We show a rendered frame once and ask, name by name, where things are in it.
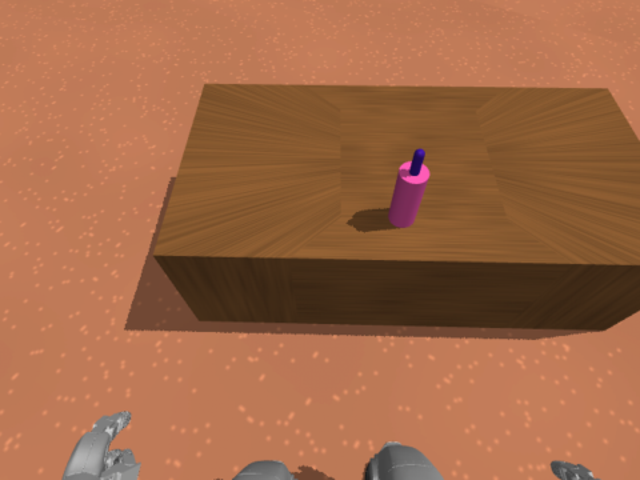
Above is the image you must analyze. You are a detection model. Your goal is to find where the bottle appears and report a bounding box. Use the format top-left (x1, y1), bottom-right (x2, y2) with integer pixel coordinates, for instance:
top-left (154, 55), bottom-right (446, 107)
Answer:
top-left (388, 149), bottom-right (430, 228)

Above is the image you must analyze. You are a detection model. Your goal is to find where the right robot hand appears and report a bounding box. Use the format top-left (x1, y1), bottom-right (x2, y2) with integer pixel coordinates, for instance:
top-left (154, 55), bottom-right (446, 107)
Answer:
top-left (551, 461), bottom-right (601, 480)

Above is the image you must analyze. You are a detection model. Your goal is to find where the left robot hand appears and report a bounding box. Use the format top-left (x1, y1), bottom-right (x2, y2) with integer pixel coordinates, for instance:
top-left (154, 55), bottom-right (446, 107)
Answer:
top-left (62, 411), bottom-right (141, 480)

